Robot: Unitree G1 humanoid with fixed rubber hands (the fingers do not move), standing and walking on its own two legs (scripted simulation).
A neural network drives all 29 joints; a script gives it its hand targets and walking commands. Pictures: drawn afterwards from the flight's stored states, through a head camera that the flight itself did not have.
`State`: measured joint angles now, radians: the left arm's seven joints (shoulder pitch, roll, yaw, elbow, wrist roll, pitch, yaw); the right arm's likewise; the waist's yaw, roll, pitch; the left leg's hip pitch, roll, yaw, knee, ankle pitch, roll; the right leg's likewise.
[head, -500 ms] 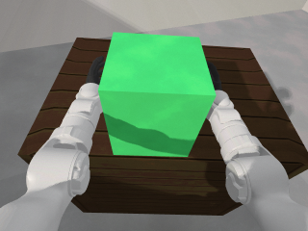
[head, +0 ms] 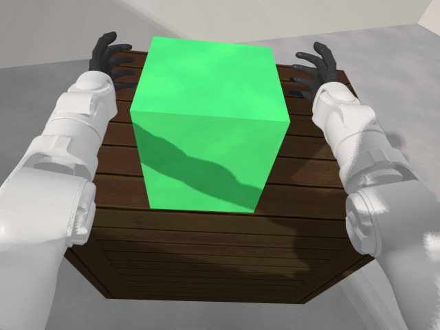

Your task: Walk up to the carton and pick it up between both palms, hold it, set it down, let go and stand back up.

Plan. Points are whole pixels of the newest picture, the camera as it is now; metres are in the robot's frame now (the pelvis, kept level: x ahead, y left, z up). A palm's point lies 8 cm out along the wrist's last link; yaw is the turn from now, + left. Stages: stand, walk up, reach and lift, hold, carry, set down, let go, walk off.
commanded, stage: set down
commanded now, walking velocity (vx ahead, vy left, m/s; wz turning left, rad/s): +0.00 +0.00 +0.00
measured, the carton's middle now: (207, 131) +0.47 +0.05 +0.11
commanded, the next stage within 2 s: none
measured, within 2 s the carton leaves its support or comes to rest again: neither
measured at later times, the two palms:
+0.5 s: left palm (89, 45) +0.48 +0.23 +0.25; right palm (347, 61) +0.49 -0.16 +0.27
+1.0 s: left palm (83, 101) +0.43 +0.24 +0.20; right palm (345, 119) +0.43 -0.17 +0.20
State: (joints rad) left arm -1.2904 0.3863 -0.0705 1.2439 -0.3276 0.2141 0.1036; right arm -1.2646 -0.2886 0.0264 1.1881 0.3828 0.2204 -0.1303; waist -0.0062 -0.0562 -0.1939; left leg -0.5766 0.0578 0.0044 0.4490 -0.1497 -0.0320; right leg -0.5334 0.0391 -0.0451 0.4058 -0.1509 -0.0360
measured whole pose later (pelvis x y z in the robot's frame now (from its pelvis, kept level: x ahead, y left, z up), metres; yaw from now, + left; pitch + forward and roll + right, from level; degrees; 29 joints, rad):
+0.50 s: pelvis +0.01 +0.00 +0.01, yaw +0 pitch +12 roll -1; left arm -1.33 0.47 -0.06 1.15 -0.33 0.41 0.05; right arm -1.32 -0.36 0.10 1.11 0.51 0.36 -0.16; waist -0.02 -0.04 -0.15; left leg -0.43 0.06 0.00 0.38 -0.15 -0.04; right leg -0.39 0.04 -0.05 0.33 -0.15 -0.04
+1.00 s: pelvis +0.00 +0.01 +0.01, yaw +0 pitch +5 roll -1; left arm -0.88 0.39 0.11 0.61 -0.21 0.57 0.04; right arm -0.89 -0.33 0.02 0.70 0.43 0.37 -0.15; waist -0.02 -0.04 -0.07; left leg -0.32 0.04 0.01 0.38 -0.15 -0.02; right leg -0.26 0.03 -0.03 0.31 -0.13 -0.02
